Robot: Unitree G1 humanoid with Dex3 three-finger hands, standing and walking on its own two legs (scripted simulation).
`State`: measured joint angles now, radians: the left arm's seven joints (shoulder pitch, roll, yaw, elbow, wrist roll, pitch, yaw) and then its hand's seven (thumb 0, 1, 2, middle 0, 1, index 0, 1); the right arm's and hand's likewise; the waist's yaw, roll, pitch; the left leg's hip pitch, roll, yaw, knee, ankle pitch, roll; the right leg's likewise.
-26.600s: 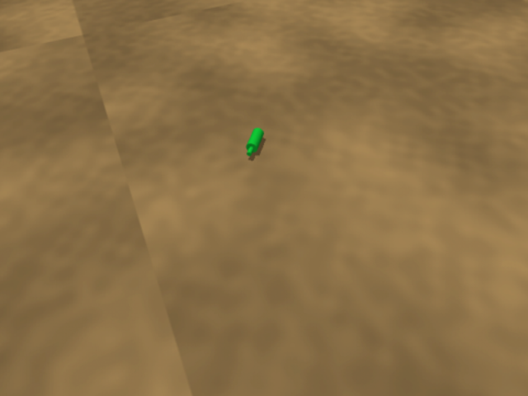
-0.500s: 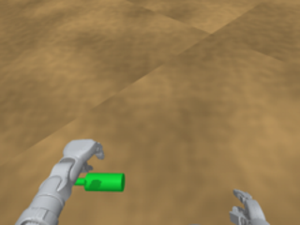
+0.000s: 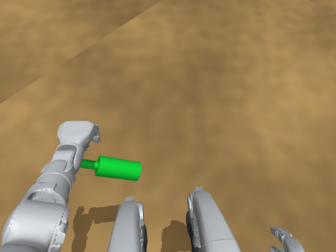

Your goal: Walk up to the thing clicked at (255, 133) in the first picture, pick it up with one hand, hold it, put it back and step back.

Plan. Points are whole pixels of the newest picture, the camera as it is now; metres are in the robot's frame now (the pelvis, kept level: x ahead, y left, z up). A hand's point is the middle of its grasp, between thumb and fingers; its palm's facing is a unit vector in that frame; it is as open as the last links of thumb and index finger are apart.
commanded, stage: crouch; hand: left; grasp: from above
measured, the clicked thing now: (110, 167) +0.37 +0.17 -0.25
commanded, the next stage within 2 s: go down in 0.40 s
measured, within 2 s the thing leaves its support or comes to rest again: rests again in 0.48 s
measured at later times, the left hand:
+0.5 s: hand (99, 153) +0.44 +0.23 -0.32, palm faces -0.44 +0.03 -0.90, open 4.3 cm
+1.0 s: hand (101, 153) +0.46 +0.24 -0.37, palm faces -0.48 +0.03 -0.88, open 7.2 cm
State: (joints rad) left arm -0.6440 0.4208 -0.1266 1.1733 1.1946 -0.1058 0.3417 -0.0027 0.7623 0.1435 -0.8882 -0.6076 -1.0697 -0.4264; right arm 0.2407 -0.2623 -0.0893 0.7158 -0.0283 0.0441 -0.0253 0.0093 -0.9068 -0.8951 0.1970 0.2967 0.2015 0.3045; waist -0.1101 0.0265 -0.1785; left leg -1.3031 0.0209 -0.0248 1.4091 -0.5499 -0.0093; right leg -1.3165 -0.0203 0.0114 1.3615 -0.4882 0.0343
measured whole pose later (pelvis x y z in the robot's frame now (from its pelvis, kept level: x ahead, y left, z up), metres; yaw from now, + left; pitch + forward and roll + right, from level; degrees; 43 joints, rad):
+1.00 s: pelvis -0.02 +0.01 -0.22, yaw -2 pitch +37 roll -6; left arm -0.96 0.66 0.01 1.32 1.26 -0.21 0.27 0.00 0.42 0.41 -0.61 -0.75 -0.76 -0.61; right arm 0.21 -0.27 0.00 0.70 -0.10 -0.01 0.11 0.01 -0.91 -0.90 0.20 0.30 0.20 0.30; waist -0.24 0.02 -0.11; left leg -2.12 -0.02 -0.10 2.17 -0.70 -0.01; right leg -2.10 -0.03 -0.01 2.08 -0.63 0.05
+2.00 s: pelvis -0.03 +0.01 -0.27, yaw -5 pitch +35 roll -9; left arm -1.08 0.80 0.04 1.48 1.32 -0.25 0.33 0.00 0.59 0.40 -0.70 -0.95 -0.90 -0.75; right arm 0.20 -0.29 0.09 0.70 -0.13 -0.02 0.14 0.00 -0.92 -0.90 0.20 0.30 0.20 0.30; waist -0.30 0.00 -0.04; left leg -2.29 -0.03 -0.13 2.36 -0.70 -0.01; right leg -2.24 -0.02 -0.04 2.24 -0.62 0.06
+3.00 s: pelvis -0.03 +0.01 -0.23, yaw -4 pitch +36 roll -8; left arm -1.07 0.77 -0.01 1.40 1.25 -0.24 0.19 0.00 -0.19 0.71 -0.42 -0.68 -0.42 -0.68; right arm 0.21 -0.33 0.07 0.65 -0.09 0.05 0.10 0.00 -0.92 -0.90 0.20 0.30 0.20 0.30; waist -0.27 0.01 -0.08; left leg -2.17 -0.02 -0.11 2.21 -0.68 0.01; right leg -2.13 -0.02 -0.03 2.09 -0.61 0.05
